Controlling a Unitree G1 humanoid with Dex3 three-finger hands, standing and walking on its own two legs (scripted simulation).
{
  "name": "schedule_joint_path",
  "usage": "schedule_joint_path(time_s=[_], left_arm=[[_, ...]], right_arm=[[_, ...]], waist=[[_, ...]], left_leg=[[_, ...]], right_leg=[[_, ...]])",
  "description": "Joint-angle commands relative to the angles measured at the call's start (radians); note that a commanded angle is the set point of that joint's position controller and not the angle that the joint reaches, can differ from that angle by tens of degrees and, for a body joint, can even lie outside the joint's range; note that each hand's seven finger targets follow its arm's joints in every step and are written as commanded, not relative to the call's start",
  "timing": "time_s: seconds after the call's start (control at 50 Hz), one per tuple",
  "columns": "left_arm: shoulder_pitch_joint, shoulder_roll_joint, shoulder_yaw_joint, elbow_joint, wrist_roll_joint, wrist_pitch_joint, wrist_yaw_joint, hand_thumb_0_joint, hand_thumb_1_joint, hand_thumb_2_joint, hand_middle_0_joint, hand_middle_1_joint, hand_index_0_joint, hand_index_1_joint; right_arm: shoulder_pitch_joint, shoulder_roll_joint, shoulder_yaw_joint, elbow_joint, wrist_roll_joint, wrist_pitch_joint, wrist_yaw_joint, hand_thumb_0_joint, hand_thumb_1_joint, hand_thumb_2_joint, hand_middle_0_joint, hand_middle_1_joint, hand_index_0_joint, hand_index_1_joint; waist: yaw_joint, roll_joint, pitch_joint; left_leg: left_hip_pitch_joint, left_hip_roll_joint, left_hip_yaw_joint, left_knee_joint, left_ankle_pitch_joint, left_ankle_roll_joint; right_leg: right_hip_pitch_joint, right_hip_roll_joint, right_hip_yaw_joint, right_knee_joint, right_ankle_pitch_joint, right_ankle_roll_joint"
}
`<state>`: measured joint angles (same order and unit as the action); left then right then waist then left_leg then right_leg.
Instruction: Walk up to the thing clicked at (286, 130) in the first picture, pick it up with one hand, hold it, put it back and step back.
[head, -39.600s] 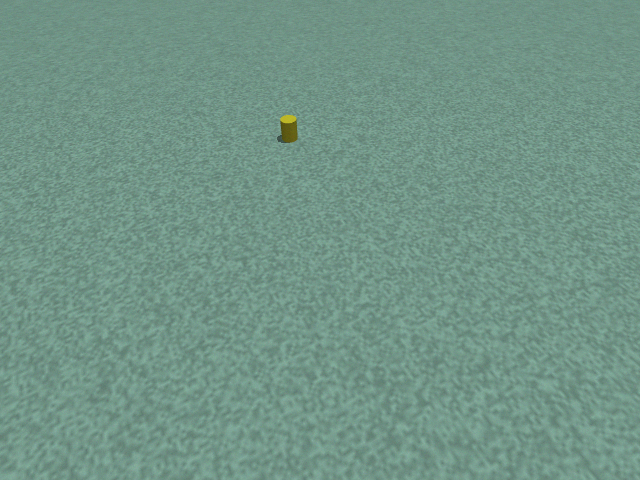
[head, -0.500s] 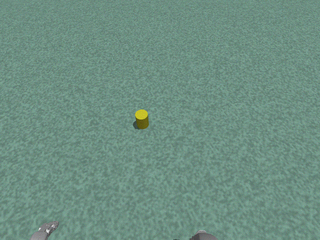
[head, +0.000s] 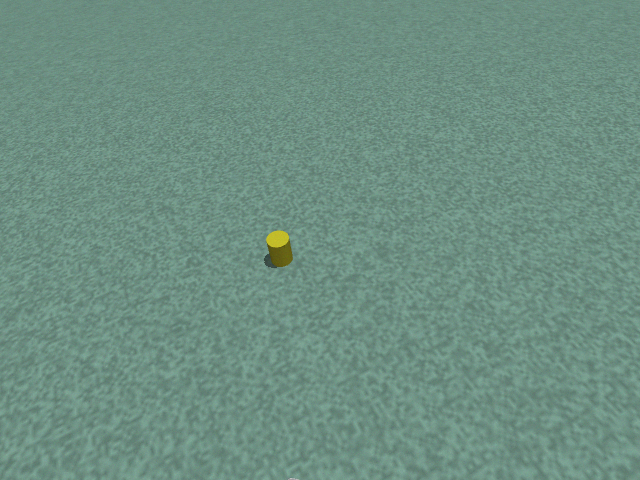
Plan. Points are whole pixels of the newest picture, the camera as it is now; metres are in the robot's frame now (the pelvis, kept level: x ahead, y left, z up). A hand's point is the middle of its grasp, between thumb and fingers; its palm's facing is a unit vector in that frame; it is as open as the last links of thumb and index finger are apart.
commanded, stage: step back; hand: left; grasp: from above
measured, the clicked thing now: (279, 248) +1.09 +0.29 -0.70
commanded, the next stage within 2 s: stand in 0.94 s
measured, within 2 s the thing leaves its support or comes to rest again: neither
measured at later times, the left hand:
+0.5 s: hand out of the picture +0.05 +0.26 -0.14, palm faces +0.09 -0.91 -0.40, open 7.4 cm
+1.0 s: hand out of the picture +0.11 +0.29 -0.15, palm faces +0.08 -0.93 -0.36, open 7.4 cm
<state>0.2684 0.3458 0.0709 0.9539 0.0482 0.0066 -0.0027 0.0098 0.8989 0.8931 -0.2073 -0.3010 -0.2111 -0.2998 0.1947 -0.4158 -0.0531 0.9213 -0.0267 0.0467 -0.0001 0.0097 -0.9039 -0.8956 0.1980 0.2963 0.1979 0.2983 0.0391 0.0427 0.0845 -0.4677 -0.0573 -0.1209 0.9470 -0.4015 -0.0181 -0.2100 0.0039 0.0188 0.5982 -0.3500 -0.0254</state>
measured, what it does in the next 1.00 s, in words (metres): steps on the spot: left foot, then left foot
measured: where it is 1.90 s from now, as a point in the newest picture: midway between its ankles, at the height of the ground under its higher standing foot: outside the picture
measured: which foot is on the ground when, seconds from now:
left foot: up 0.00-0.12, down 0.14-0.42, up 0.44-0.66, down 0.68-1.00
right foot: down 0.00-1.00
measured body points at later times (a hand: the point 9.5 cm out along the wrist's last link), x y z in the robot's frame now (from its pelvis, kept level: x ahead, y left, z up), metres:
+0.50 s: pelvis +0.00 -0.01 +0.00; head +0.01 -0.02 +0.45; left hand +0.05 +0.31 -0.11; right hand +0.09 -0.31 -0.13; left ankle +0.00 +0.13 -0.71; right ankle +0.02 -0.11 -0.73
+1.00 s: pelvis +0.04 +0.02 +0.01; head +0.05 +0.03 +0.46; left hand +0.10 +0.34 -0.12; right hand +0.19 -0.25 -0.12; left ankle +0.05 +0.14 -0.73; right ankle +0.02 -0.11 -0.73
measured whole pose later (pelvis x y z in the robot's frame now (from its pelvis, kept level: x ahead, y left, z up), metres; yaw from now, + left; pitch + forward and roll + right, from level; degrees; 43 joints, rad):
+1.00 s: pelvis +0.04 +0.02 +0.01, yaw +4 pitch -3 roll -1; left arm 0.10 0.36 0.02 1.08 0.01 -0.03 0.01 0.01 0.90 0.89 -0.20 -0.30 -0.21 -0.30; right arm 0.03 -0.32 0.00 1.07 -0.01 -0.01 0.02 0.01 -0.90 -0.90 0.20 0.30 0.20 0.30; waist 0.02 0.00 0.07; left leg -0.22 0.03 0.03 0.50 -0.23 0.00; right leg -0.13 -0.03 -0.03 0.46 -0.29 0.02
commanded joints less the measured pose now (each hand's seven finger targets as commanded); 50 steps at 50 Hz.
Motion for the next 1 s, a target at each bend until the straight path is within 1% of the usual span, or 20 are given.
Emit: schedule_joint_path(time_s=[0.0,0.06,0.1,0.12,0.14,0.16,0.18,0.3,0.36,0.38,0.4,0.42,0.48,0.58,0.64,0.68,0.7,0.72,0.8,0.98], left_arm=[[-0.062,0.297,0.077,-0.103,0.003,-0.049,0.016,0.000,0.900,0.900,-0.200,-0.300,-0.200,-0.300],[-0.044,0.312,0.074,-0.094,-0.008,-0.039,0.008,0.000,0.900,0.900,-0.200,-0.300,-0.200,-0.300],[-0.077,0.295,0.056,-0.099,-0.014,-0.028,0.004,0.000,0.900,0.900,-0.200,-0.300,-0.200,-0.300],[-0.066,0.251,0.035,-0.101,-0.014,-0.026,0.002,0.000,0.900,0.900,-0.200,-0.300,-0.200,-0.300],[-0.099,0.202,0.022,-0.106,-0.026,-0.028,-0.002,0.000,0.900,0.900,-0.200,-0.300,-0.200,-0.300],[-0.138,0.226,0.035,-0.102,-0.036,-0.025,0.002,0.000,0.900,0.900,-0.200,-0.300,-0.200,-0.300],[-0.145,0.265,0.045,-0.100,-0.028,-0.026,0.003,0.000,0.900,0.900,-0.200,-0.300,-0.200,-0.300],[-0.056,0.230,0.049,-0.036,-0.027,-0.047,-0.012,0.000,0.900,0.900,-0.200,-0.300,-0.200,-0.300],[0.002,0.220,0.051,0.005,-0.017,-0.059,0.004,0.000,0.900,0.900,-0.200,-0.300,-0.200,-0.300],[0.030,0.264,0.066,0.011,-0.007,-0.064,0.013,0.000,0.900,0.900,-0.200,-0.300,-0.200,-0.300],[0.039,0.358,0.081,-0.002,0.000,-0.071,0.019,0.000,0.900,0.900,-0.200,-0.300,-0.200,-0.300],[-0.039,0.384,0.083,-0.029,0.001,-0.073,0.017,0.000,0.900,0.900,-0.200,-0.300,-0.200,-0.300],[-0.107,0.293,0.059,-0.044,-0.020,-0.087,0.023,0.000,0.900,0.900,-0.200,-0.300,-0.200,-0.300],[-0.119,0.286,0.046,-0.037,-0.025,-0.081,0.020,0.000,0.900,0.900,-0.200,-0.300,-0.200,-0.300],[-0.147,0.273,0.032,-0.039,-0.036,-0.061,0.021,0.000,0.900,0.900,-0.200,-0.300,-0.200,-0.300],[-0.121,0.214,0.008,-0.046,-0.049,-0.050,0.020,0.000,0.900,0.900,-0.200,-0.300,-0.200,-0.300],[-0.114,0.220,0.013,-0.023,-0.059,-0.043,0.021,0.000,0.900,0.900,-0.200,-0.300,-0.200,-0.300],[-0.132,0.216,0.009,-0.013,-0.052,-0.043,0.023,0.000,0.900,0.900,-0.200,-0.300,-0.200,-0.300],[-0.123,0.258,0.014,0.038,-0.043,-0.060,0.023,0.000,0.900,0.900,-0.200,-0.300,-0.200,-0.300],[-0.195,0.210,-0.024,0.092,-0.046,-0.046,0.013,0.000,0.900,0.900,-0.200,-0.300,-0.200,-0.300]], right_arm=[[-0.077,-0.151,-0.038,-0.074,-0.007,-0.050,0.003,0.000,-0.900,-0.900,0.200,0.300,0.200,0.300],[-0.078,-0.145,-0.041,-0.059,-0.009,-0.069,0.011,0.000,-0.900,-0.900,0.200,0.300,0.200,0.300],[-0.005,-0.130,-0.048,-0.021,-0.006,-0.080,0.007,0.000,-0.900,-0.900,0.200,0.300,0.200,0.300],[0.036,-0.143,-0.059,-0.006,-0.010,-0.088,0.002,0.000,-0.900,-0.900,0.200,0.300,0.200,0.300],[0.066,-0.211,-0.075,0.002,-0.013,-0.094,-0.003,0.000,-0.900,-0.900,0.200,0.300,0.200,0.300],[0.068,-0.274,-0.086,-0.004,-0.009,-0.091,0.002,0.000,-0.900,-0.900,0.200,0.300,0.200,0.300],[0.070,-0.287,-0.091,-0.009,-0.010,-0.093,0.006,0.000,-0.900,-0.900,0.200,0.300,0.200,0.300],[-0.018,-0.221,-0.067,-0.032,-0.014,-0.086,0.009,0.000,-0.900,-0.900,0.200,0.300,0.200,0.300],[-0.074,-0.151,-0.039,-0.046,0.004,-0.062,0.011,0.000,-0.900,-0.900,0.200,0.300,0.200,0.300],[-0.057,-0.091,-0.021,-0.055,0.008,-0.060,0.007,0.000,-0.900,-0.900,0.200,0.300,0.200,0.300],[-0.078,-0.067,-0.014,-0.070,0.008,-0.057,-0.001,0.000,-0.900,-0.900,0.200,0.300,0.200,0.300],[-0.082,-0.145,-0.039,-0.050,-0.001,-0.054,-0.013,0.000,-0.900,-0.900,0.200,0.300,0.200,0.300],[0.003,-0.139,-0.036,0.003,0.008,-0.065,-0.008,0.000,-0.900,-0.900,0.200,0.300,0.200,0.300],[-0.017,-0.109,-0.030,0.015,-0.001,-0.069,0.003,0.000,-0.900,-0.900,0.200,0.300,0.200,0.300],[0.004,-0.103,-0.036,0.046,-0.002,-0.073,-0.001,0.000,-0.900,-0.900,0.200,0.300,0.200,0.300],[-0.026,-0.170,-0.045,0.039,-0.006,-0.083,-0.009,0.000,-0.900,-0.900,0.200,0.300,0.200,0.300],[-0.086,-0.203,-0.045,0.029,0.009,-0.082,-0.007,0.000,-0.900,-0.900,0.200,0.300,0.200,0.300],[-0.106,-0.199,-0.041,0.033,0.010,-0.080,-0.005,0.000,-0.900,-0.900,0.200,0.300,0.200,0.300],[-0.165,-0.143,-0.015,0.058,0.019,-0.070,-0.007,0.000,-0.900,-0.900,0.200,0.300,0.200,0.300],[-0.184,-0.146,-0.002,0.117,0.018,-0.084,-0.002,0.000,-0.900,-0.900,0.200,0.300,0.200,0.300]], waist=[[0.031,-0.207,0.002],[0.032,-0.217,-0.004],[-0.019,-0.183,-0.044],[-0.041,-0.128,-0.084],[-0.058,0.046,-0.101],[-0.065,0.089,-0.084],[-0.079,0.073,-0.048],[-0.039,0.131,-0.026],[0.023,0.069,-0.050],[0.037,-0.073,-0.040],[0.054,-0.239,-0.045],[0.034,-0.154,0.035],[-0.021,-0.097,0.001],[-0.014,-0.186,-0.068],[-0.047,-0.159,-0.096],[-0.030,0.004,-0.167],[-0.013,0.029,-0.187],[-0.017,0.025,-0.185],[-0.013,0.013,-0.152],[-0.037,-0.021,-0.124]], left_leg=[[-0.041,0.042,0.031,-0.164,-0.039,-0.006],[0.078,0.041,0.111,-0.349,-0.094,0.004],[0.268,0.013,0.150,-0.553,0.073,0.031],[0.413,0.043,0.084,-0.589,0.130,0.047],[0.451,0.209,-0.217,-0.621,-0.009,0.115],[0.358,0.348,-0.381,-0.688,-0.251,0.227],[0.296,0.386,-0.421,-0.718,-0.295,0.283],[0.189,0.267,-0.174,-0.650,-0.085,0.208],[0.013,0.179,-0.036,-0.481,-0.047,0.116],[-0.107,0.111,0.006,-0.326,-0.038,0.069],[-0.170,-0.017,0.037,-0.132,-0.151,0.037],[-0.077,0.046,-0.036,-0.035,-0.180,0.026],[-0.034,0.084,-0.036,-0.074,-0.047,0.023],[0.148,0.081,0.118,-0.283,0.014,0.016],[0.288,0.066,0.147,-0.500,0.263,0.035],[0.340,0.245,-0.083,-0.522,0.457,0.108],[0.275,0.298,-0.121,-0.511,0.425,0.184],[0.264,0.314,-0.122,-0.511,0.438,0.193],[0.222,0.184,0.033,-0.447,0.445,0.069],[0.374,0.211,0.018,-0.582,0.476,0.062]], right_leg=[[0.051,-0.228,0.243,-0.274,-0.157,-0.141],[0.044,-0.254,0.237,-0.248,-0.061,-0.158],[-0.012,-0.217,0.154,-0.145,0.086,-0.117],[-0.092,-0.192,0.116,-0.042,0.170,-0.085],[-0.236,-0.075,0.021,0.084,0.045,-0.021],[-0.249,-0.005,-0.054,0.196,-0.182,-0.010],[-0.256,-0.034,0.017,0.296,-0.238,-0.011],[-0.108,-0.022,-0.044,0.098,-0.103,0.006],[0.175,0.023,-0.077,-0.157,0.060,-0.003],[0.249,-0.084,0.128,-0.239,-0.039,-0.027],[0.175,-0.330,0.485,-0.395,-0.258,-0.125],[-0.027,-0.438,0.557,-0.403,-0.294,-0.213],[0.049,-0.299,0.288,-0.310,0.064,-0.157],[0.029,-0.259,0.099,-0.179,0.513,-0.128],[-0.009,-0.210,0.051,-0.061,0.534,-0.072],[-0.048,-0.103,0.005,0.015,0.326,0.008],[0.010,-0.044,-0.032,0.044,0.109,0.016],[0.037,-0.045,-0.026,0.004,0.053,0.010],[0.111,-0.126,0.050,-0.142,0.323,-0.018],[0.078,-0.121,0.026,-0.243,0.301,0.016]])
